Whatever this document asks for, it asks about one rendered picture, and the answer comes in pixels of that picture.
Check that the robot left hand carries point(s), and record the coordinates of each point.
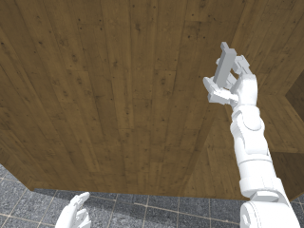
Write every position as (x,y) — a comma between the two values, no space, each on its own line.
(70,218)

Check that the robot right hand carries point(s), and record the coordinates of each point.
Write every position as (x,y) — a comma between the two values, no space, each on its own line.
(245,86)

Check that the robot right forearm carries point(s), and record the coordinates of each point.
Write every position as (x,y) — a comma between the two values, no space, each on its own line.
(258,179)

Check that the handle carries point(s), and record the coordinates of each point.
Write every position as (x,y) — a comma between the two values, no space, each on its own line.
(225,64)

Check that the robot right upper arm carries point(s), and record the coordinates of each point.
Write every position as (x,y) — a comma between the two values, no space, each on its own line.
(265,214)

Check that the wardrobe door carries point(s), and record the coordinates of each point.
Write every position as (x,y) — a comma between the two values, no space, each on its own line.
(108,95)
(18,157)

